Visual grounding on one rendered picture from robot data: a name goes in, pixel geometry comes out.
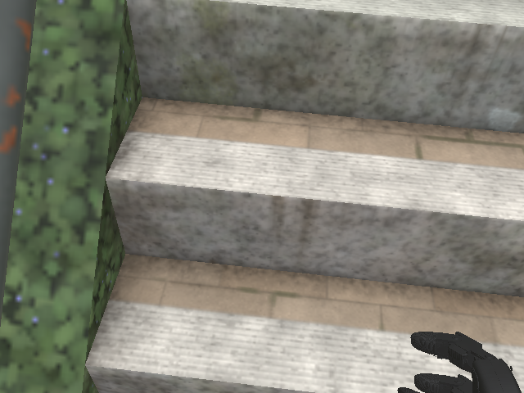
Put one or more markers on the robot right hand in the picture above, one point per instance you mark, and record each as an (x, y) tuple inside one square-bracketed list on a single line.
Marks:
[(489, 374)]

